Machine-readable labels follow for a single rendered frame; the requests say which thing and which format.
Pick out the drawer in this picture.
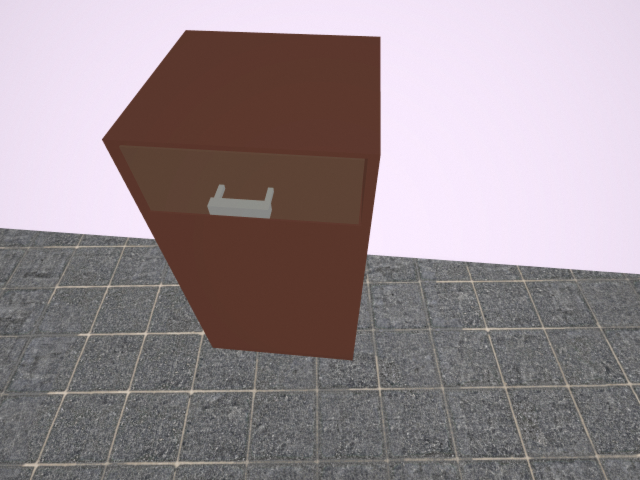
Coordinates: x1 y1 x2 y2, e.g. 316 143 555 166
119 145 365 224

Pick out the handle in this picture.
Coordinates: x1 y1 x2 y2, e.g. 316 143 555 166
207 184 274 219

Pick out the cabinet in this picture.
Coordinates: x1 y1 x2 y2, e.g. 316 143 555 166
102 30 381 360

